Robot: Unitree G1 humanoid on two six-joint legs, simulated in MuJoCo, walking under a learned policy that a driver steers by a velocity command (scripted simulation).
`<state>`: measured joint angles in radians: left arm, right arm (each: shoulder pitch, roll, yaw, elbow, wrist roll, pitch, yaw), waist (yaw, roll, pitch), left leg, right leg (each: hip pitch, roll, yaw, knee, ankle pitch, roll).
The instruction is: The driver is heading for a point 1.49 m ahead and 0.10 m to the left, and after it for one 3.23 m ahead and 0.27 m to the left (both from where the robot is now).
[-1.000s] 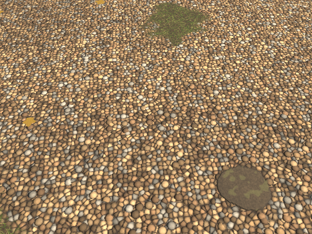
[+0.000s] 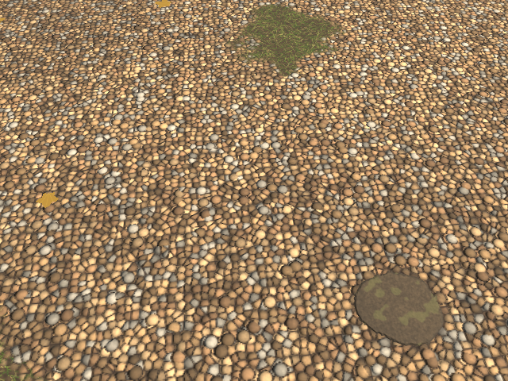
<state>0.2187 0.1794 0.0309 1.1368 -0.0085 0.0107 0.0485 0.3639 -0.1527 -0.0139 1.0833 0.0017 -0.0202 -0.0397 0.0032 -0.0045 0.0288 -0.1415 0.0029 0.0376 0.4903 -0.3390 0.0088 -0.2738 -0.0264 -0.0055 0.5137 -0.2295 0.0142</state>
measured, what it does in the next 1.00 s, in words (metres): walks ahead: left foot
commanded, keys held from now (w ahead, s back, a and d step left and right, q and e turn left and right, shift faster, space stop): w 0.68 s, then no key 0.32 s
